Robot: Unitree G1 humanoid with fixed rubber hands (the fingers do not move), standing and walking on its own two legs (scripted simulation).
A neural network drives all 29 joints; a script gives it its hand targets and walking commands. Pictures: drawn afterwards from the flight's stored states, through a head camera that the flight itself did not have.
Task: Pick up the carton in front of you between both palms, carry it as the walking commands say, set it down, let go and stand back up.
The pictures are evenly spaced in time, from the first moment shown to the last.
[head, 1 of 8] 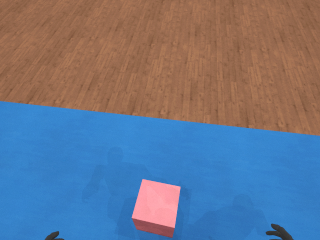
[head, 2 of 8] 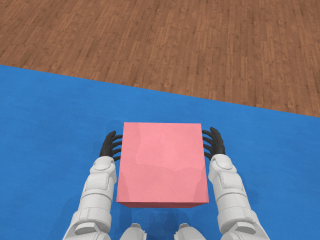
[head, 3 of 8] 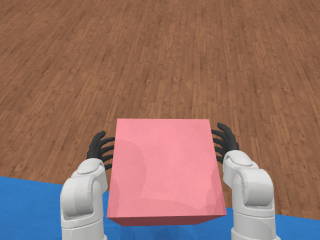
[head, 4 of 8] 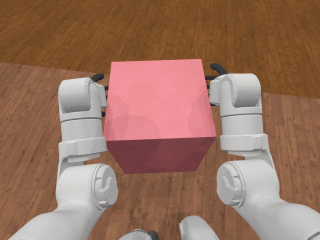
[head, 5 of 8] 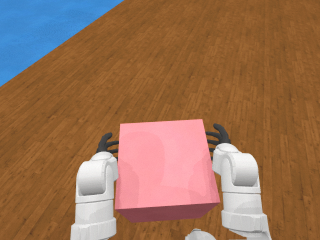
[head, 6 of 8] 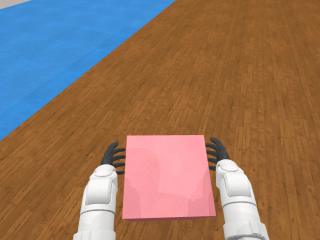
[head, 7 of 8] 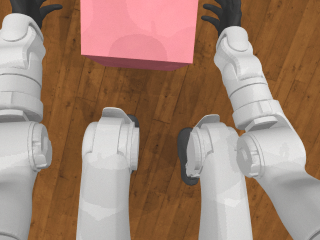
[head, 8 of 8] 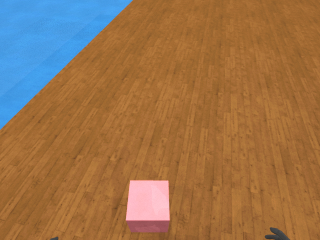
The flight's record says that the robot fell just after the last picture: no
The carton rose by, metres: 1.14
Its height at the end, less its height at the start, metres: +0.41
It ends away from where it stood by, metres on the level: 6.84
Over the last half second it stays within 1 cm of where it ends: yes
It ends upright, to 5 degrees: yes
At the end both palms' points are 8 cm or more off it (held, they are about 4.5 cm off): yes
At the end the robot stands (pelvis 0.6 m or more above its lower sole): yes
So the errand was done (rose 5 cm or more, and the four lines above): yes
